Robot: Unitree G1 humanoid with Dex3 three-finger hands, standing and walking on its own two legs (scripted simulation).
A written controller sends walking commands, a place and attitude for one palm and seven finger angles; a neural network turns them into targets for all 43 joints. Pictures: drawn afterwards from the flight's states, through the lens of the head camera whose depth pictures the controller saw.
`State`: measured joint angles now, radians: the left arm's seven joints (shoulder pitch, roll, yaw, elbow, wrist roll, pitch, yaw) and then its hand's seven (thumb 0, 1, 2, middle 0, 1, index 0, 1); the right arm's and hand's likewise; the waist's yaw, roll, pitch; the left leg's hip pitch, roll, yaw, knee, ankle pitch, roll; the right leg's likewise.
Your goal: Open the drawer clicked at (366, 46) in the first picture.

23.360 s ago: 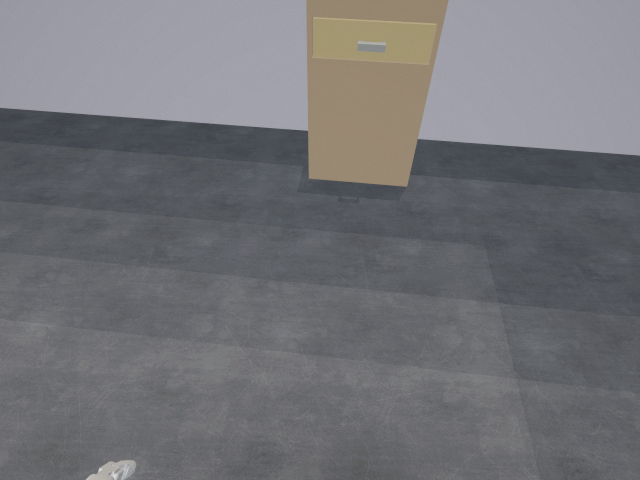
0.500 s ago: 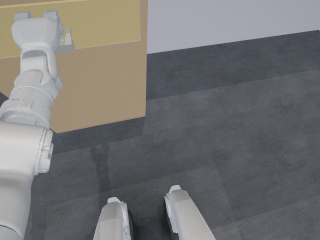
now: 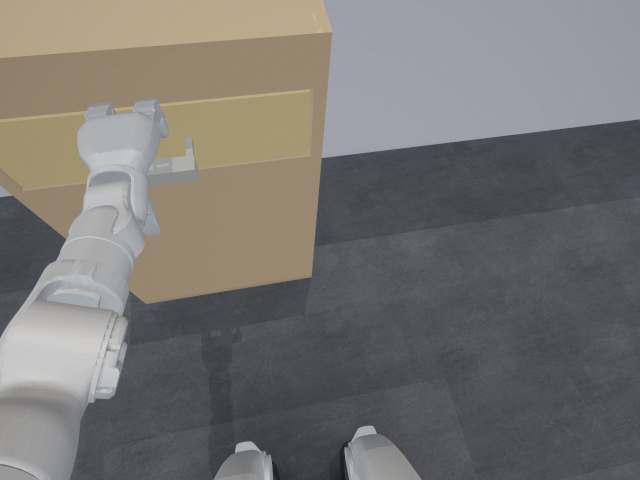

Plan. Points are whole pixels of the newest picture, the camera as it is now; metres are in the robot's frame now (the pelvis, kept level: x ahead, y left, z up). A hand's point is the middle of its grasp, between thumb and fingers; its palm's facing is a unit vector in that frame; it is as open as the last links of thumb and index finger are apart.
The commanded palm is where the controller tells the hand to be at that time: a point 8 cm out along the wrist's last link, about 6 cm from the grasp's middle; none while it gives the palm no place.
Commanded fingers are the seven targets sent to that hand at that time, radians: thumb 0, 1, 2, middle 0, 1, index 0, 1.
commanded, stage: lift the fingers back up to retry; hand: left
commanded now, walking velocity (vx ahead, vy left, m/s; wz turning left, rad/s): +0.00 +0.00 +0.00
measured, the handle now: (159, 159) +0.57 +0.18 -0.03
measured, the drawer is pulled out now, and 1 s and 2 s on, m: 0.00 0.00 0.00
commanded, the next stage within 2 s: re-aim the fingers above the handle in 0.20 s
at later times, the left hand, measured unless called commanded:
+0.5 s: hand (130, 174) +0.51 +0.20 +0.02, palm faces -0.02 -0.03 -1.00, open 13.8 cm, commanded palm +0.49 +0.19 +0.08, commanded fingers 0.00 -0.50 0.30 -0.30 -1.20 -0.30 -1.20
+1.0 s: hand (134, 171) +0.51 +0.19 +0.03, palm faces -0.04 +0.02 -1.00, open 13.9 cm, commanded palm +0.50 +0.18 +0.08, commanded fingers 0.00 -0.50 0.30 -0.30 -1.20 -0.30 -1.20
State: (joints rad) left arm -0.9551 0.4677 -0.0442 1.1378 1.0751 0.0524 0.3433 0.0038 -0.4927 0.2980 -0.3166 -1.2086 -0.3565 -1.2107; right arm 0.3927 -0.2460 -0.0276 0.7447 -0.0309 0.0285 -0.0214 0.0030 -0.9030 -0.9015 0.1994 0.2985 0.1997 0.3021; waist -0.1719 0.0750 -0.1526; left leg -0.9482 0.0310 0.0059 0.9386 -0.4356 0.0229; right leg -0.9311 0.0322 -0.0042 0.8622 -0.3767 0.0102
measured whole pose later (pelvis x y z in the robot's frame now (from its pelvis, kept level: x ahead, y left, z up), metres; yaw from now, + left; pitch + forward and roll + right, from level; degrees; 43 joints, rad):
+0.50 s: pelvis +0.02 +0.00 +0.01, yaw +1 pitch +23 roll -2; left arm -0.83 0.40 -0.06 1.05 1.10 0.01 0.41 0.00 -0.49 0.30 -0.32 -1.20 -0.32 -1.20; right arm 0.33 -0.24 -0.07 0.75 -0.05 0.07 0.01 0.00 -0.90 -0.90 0.20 0.30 0.20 0.30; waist -0.11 0.07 -0.16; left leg -0.82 0.02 0.00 0.86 -0.44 0.02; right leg -0.80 0.02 0.00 0.79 -0.39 0.01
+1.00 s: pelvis +0.00 -0.01 +0.01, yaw +0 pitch +22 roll -1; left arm -0.95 0.45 -0.04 1.20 1.11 0.07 0.42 0.00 -0.49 0.30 -0.31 -1.20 -0.32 -1.20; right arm 0.36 -0.26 -0.05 0.76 -0.03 0.05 -0.01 0.00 -0.90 -0.90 0.20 0.30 0.20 0.30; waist -0.16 0.06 -0.13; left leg -0.85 0.02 0.02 0.86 -0.40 0.02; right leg -0.86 0.03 0.02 0.81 -0.35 0.01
